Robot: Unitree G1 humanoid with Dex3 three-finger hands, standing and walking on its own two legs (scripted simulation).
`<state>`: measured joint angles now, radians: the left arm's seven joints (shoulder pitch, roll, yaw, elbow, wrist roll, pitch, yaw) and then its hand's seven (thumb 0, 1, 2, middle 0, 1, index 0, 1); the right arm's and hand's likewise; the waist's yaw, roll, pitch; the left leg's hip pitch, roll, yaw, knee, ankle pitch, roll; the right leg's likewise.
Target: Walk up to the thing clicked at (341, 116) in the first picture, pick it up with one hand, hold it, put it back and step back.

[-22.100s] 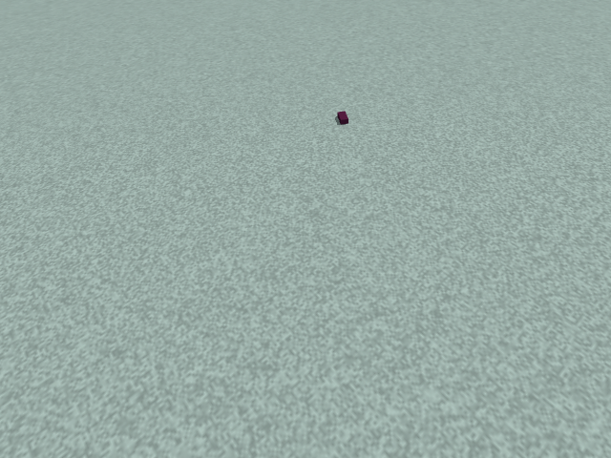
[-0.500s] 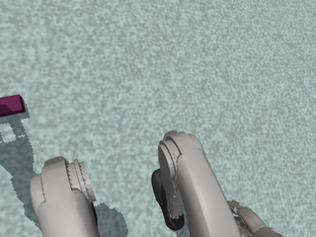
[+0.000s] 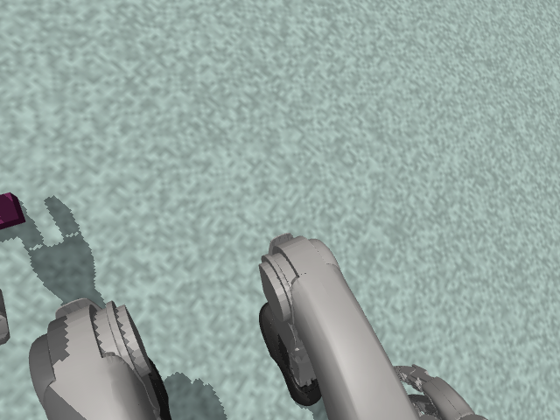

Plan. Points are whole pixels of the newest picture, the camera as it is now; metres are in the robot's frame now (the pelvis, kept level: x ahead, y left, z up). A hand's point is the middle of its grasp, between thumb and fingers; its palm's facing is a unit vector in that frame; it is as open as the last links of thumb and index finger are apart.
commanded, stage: approach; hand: left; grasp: from above
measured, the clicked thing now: out of the picture +0.48 +0.35 -0.31
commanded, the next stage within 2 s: close in in 0.28 s
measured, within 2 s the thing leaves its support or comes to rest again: neither
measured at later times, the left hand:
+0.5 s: hand out of the picture +0.47 +0.35 -0.19, palm faces -0.45 -0.10 -0.89, open 13.0 cm
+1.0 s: hand out of the picture +0.46 +0.33 -0.24, palm faces -0.47 -0.12 -0.87, open 13.2 cm
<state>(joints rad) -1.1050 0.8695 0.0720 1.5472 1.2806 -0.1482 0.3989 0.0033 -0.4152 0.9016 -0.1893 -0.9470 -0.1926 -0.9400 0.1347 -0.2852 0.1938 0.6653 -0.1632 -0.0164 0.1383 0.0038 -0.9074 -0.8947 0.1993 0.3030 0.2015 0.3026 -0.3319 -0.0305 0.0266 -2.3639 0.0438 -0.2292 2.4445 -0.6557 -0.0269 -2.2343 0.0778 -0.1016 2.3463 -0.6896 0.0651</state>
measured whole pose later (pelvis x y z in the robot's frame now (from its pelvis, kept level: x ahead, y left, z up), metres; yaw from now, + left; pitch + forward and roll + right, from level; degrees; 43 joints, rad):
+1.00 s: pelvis -0.01 +0.00 -0.02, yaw -2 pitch +28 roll -13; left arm -1.09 1.05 0.08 1.69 1.32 -0.29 0.49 0.00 -0.35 0.85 -0.24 -0.84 -0.24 -0.84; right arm 0.12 -0.31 0.31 0.66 -0.24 -0.09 0.13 0.00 -0.90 -0.90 0.20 0.30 0.20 0.30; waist -0.37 -0.14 0.15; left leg -2.37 0.04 -0.27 2.51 -0.65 -0.03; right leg -2.23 0.09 -0.13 2.38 -0.67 0.07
